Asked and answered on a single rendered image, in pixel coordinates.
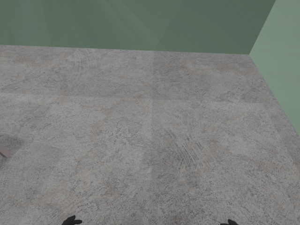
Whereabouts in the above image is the table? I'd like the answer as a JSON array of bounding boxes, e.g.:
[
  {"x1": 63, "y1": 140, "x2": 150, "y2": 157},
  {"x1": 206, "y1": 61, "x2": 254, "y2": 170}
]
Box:
[{"x1": 0, "y1": 143, "x2": 11, "y2": 158}]

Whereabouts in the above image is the robot left hand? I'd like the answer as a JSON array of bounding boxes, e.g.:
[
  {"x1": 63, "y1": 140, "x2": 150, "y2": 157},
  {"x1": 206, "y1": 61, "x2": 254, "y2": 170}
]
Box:
[{"x1": 62, "y1": 215, "x2": 82, "y2": 225}]

